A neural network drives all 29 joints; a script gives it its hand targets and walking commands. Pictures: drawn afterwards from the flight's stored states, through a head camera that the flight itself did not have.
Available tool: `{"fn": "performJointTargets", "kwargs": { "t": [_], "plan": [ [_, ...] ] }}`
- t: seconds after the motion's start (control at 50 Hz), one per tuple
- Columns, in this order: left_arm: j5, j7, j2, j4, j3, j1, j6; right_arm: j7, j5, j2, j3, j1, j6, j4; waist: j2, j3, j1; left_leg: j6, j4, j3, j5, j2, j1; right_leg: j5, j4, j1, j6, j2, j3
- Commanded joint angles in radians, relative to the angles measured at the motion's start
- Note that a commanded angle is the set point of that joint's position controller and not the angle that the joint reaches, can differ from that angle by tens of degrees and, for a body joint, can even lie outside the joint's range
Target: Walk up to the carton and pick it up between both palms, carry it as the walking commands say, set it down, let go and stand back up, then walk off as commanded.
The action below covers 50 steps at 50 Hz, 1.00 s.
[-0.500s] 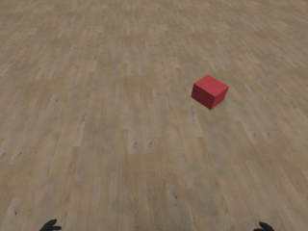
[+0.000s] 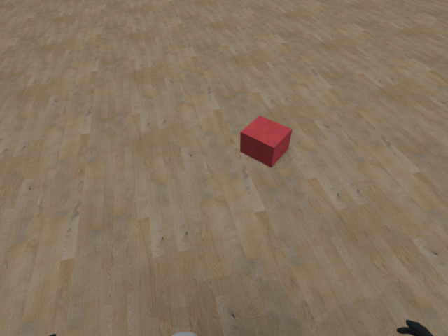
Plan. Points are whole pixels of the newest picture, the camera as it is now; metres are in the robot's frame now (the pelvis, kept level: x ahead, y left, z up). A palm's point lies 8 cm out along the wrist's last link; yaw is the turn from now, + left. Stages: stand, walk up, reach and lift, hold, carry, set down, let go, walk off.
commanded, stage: walk up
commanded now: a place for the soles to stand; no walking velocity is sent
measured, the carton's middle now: (265, 140) +1.36 -0.17 -0.68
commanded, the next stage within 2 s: none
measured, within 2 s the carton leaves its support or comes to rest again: neither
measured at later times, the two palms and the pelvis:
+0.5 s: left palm (121, 208) +0.41 +0.29 -0.07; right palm (443, 317) +0.19 -0.36 -0.06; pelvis +0.21 -0.01 +0.00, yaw -9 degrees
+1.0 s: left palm (129, 180) +0.52 +0.31 -0.09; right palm (385, 180) +0.50 -0.37 -0.06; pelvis +0.42 -0.02 -0.01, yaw -9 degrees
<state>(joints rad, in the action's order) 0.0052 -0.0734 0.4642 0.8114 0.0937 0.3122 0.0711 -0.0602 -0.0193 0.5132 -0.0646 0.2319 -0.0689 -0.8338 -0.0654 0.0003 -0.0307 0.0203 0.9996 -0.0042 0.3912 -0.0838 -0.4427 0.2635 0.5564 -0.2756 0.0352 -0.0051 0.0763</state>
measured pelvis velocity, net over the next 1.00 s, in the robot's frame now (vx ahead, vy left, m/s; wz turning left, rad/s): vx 0.42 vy -0.02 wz -0.15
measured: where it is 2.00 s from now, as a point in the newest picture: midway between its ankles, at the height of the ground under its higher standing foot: (256, 226)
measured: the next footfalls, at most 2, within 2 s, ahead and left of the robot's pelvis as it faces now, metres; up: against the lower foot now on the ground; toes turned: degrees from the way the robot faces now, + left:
left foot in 0.18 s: +0.22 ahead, +0.12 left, +0.00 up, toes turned +2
right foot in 0.56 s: +0.37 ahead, -0.16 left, +0.00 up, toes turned -13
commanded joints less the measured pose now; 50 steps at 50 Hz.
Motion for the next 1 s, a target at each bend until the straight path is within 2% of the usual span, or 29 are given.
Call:
{"fn": "performJointTargets", "kwargs": {
  "t": [0.0,0.08,0.12,0.16,0.18,0.2,0.22,0.24,0.26,0.3,0.32,0.4,0.46,0.5,0.52,0.54,0.56,0.58,0.6,0.62,0.68,0.72,0.82,0.86,0.9,0.92,0.94,0.96,0.98],
  "plan": [
    [-0.001,0.008,0.26,-0.088,0.053,-0.02,0.023,-0.015,-0.007,0.164,-0.045,0.003,-0.009,0.074,0.22,0.066,0.021,-0.019,-0.146,0.017,-0.042,-0.025,-0.07,0.236,-0.356,-0.025,0.185,-0.23,-0.31],
    [0.004,0.002,0.255,-0.115,0.046,-0.015,0.027,-0.025,0.0,0.128,-0.05,-0.038,-0.017,0.102,0.204,0.071,0.01,-0.005,-0.318,-0.033,-0.165,0.006,0.051,0.246,-0.346,-0.071,0.166,-0.226,-0.272],
    [0.007,0.001,0.251,-0.125,0.04,-0.046,0.024,-0.024,0.005,0.119,-0.057,0.009,-0.025,0.097,0.192,0.065,0.046,0.001,-0.386,-0.063,-0.191,0.035,0.166,0.258,-0.287,-0.119,0.15,-0.214,-0.249],
    [0.013,0.004,0.201,-0.135,0.016,-0.034,0.019,-0.008,-0.001,0.143,-0.074,0.12,-0.037,0.073,0.094,0.025,0.102,0.025,-0.469,-0.071,-0.109,0.085,0.39,0.176,-0.063,-0.209,0.115,-0.15,-0.186],
    [0.01,0.007,0.145,-0.145,-0.001,-0.014,0.02,0.008,-0.011,0.189,-0.094,0.241,-0.046,0.055,-0.091,-0.033,0.159,0.064,-0.586,0.113,0.077,-0.036,0.548,0.082,0.279,-0.314,0.085,-0.07,-0.104],
    [-0.003,0.017,0.094,-0.177,-0.022,-0.007,0.024,0.019,-0.017,0.302,-0.113,0.277,-0.058,0.083,-0.254,-0.028,0.159,0.174,-0.811,0.703,0.395,-0.359,0.575,0.256,0.561,-0.564,0.025,0.084,-0.121],
    [0.008,0.032,0.204,-0.143,-0.002,0.013,0.02,0.018,0.019,0.285,-0.107,0.167,-0.061,0.119,-0.034,-0.003,0.102,0.228,-0.815,0.666,0.411,-0.371,0.453,0.173,0.647,-0.531,0.018,0.01,-0.266],
    [0.002,0.028,0.227,-0.116,0.007,0.023,0.023,0.018,0.028,0.242,-0.093,0.109,-0.06,0.135,0.007,0.039,0.069,0.226,-0.776,0.533,0.318,-0.327,0.372,0.113,0.627,-0.499,0.008,-0.029,-0.251],
    [0.001,0.023,0.219,-0.099,0.014,0.038,0.024,0.019,0.026,0.201,-0.079,0.087,-0.061,0.141,-0.004,0.064,0.049,0.213,-0.765,0.393,0.187,-0.274,0.335,0.073,0.572,-0.472,-0.001,-0.073,-0.227],
    [0.001,0.009,0.197,-0.09,0.014,0.031,0.023,0.019,0.009,0.188,-0.071,0.084,-0.063,0.14,-0.067,0.071,0.051,0.204,-0.761,0.22,-0.052,-0.21,0.278,0.062,0.453,-0.398,-0.028,-0.093,-0.178],
    [0.0,0.001,0.179,-0.099,0.015,0.005,0.019,0.018,0.001,0.192,-0.071,0.108,-0.066,0.139,-0.075,0.067,0.056,0.211,-0.755,0.172,-0.143,-0.205,0.267,0.061,0.394,-0.371,-0.034,-0.091,-0.161],
    [0.006,-0.023,0.138,-0.122,0.018,-0.116,0.012,0.015,0.0,0.212,-0.078,0.131,-0.065,0.149,-0.081,0.057,0.07,0.196,-0.72,0.031,-0.255,-0.18,0.251,-0.013,0.164,-0.272,-0.017,-0.078,-0.062],
    [0.002,-0.029,0.128,-0.115,0.029,-0.152,0.008,0.014,0.008,0.215,-0.078,0.116,-0.051,0.153,-0.081,0.041,0.065,0.167,-0.696,0.008,-0.237,-0.182,0.219,-0.09,0.061,-0.143,0.005,-0.032,0.004],
    [-0.004,-0.024,0.129,-0.094,0.037,-0.112,0.007,0.019,0.012,0.199,-0.072,0.105,-0.041,0.153,-0.041,0.02,0.031,0.145,-0.602,-0.021,-0.219,-0.176,0.181,-0.123,-0.017,0.005,0.02,-0.008,0.025],
    [-0.002,-0.015,0.153,-0.074,0.049,-0.051,0.01,0.022,0.01,0.167,-0.059,0.115,-0.039,0.154,0.016,-0.015,-0.006,0.123,-0.474,-0.057,-0.289,-0.145,0.128,-0.089,-0.036,0.154,0.034,0.016,0.021],
    [0.001,0.0,0.201,-0.043,0.071,0.083,0.019,0.024,0.005,0.119,-0.041,0.133,-0.04,0.162,0.144,-0.087,-0.071,0.095,-0.198,-0.11,-0.313,-0.084,0.027,-0.019,-0.066,0.362,0.066,-0.022,-0.049],
    [0.003,0.019,0.317,-0.061,0.098,0.164,0.025,0.024,0.023,0.065,-0.021,0.173,-0.042,0.198,0.367,-0.182,-0.105,0.031,0.139,-0.111,-0.031,0.039,-0.248,0.234,-0.195,0.528,0.185,-0.34,-0.59],
    [-0.02,0.027,0.343,-0.09,0.096,0.111,0.026,0.038,0.035,0.16,-0.04,0.166,-0.032,0.173,0.247,-0.159,-0.078,0.027,0.239,0.028,0.1,0.04,-0.297,0.267,-0.276,0.437,0.255,-0.414,-0.743],
    [-0.033,0.033,0.31,-0.1,0.084,0.054,0.023,0.04,0.036,0.191,-0.044,0.127,-0.025,0.159,0.133,-0.081,-0.054,0.028,0.258,0.081,0.057,-0.007,-0.298,0.22,-0.259,0.348,0.267,-0.39,-0.626],
    [-0.033,0.036,0.275,-0.112,0.071,0.021,0.027,0.037,0.028,0.172,-0.038,0.136,-0.026,0.15,0.119,-0.029,-0.03,0.025,0.204,0.081,0.017,-0.037,-0.299,0.124,-0.251,0.269,0.257,-0.353,-0.517],
    [-0.015,0.034,0.224,-0.132,0.047,-0.017,0.039,0.012,0.005,0.146,-0.037,0.185,-0.022,0.103,0.189,0.008,0.019,-0.011,0.006,0.047,-0.045,-0.052,-0.157,-0.108,-0.252,0.088,0.22,-0.247,-0.279],
    [-0.008,0.028,0.239,-0.145,0.045,-0.005,0.044,-0.003,-0.003,0.126,-0.036,0.144,-0.015,0.112,0.206,0.015,0.01,-0.021,-0.111,0.012,-0.048,-0.046,-0.113,-0.094,-0.261,0.036,0.23,-0.242,-0.237],
    [-0.001,0.014,0.258,-0.159,0.038,-0.016,0.042,-0.026,0.008,0.1,-0.047,0.037,-0.019,0.133,0.216,0.047,0.002,-0.007,-0.333,-0.046,-0.209,-0.007,0.052,0.206,-0.304,-0.097,0.186,-0.232,-0.219],
    [0.001,0.013,0.262,-0.159,0.031,-0.036,0.037,-0.029,0.013,0.102,-0.055,0.045,-0.025,0.13,0.2,0.052,0.027,-0.002,-0.394,-0.065,-0.209,0.023,0.157,0.285,-0.262,-0.152,0.167,-0.229,-0.208],
    [0.008,0.018,0.213,-0.154,0.003,-0.016,0.032,-0.017,0.007,0.133,-0.071,0.12,-0.035,0.106,0.101,0.024,0.074,0.019,-0.465,-0.068,-0.108,0.065,0.339,0.256,-0.079,-0.212,0.125,-0.178,-0.158],
    [0.007,0.022,0.165,-0.16,-0.014,-0.002,0.032,-0.001,-0.001,0.178,-0.089,0.224,-0.043,0.083,-0.064,-0.024,0.13,0.06,-0.574,0.11,0.06,-0.04,0.493,0.147,0.222,-0.304,0.089,-0.108,-0.082],
    [-0.006,0.027,0.121,-0.177,-0.029,0.014,0.034,0.01,-0.003,0.285,-0.111,0.28,-0.051,0.105,-0.241,-0.044,0.151,0.194,-0.766,0.634,0.328,-0.33,0.591,0.234,0.514,-0.549,0.015,0.032,-0.031],
    [0.004,0.045,0.21,-0.143,-0.014,0.018,0.026,0.013,0.021,0.279,-0.109,0.223,-0.05,0.127,-0.057,-0.028,0.122,0.262,-0.76,0.626,0.301,-0.366,0.492,0.203,0.6,-0.538,0.009,-0.024,-0.176],
    [-0.004,0.044,0.228,-0.114,-0.008,0.029,0.026,0.016,0.029,0.234,-0.095,0.171,-0.047,0.139,-0.012,0.018,0.088,0.255,-0.742,0.516,0.202,-0.322,0.412,0.159,0.591,-0.505,0.001,-0.05,-0.184]
  ]
}}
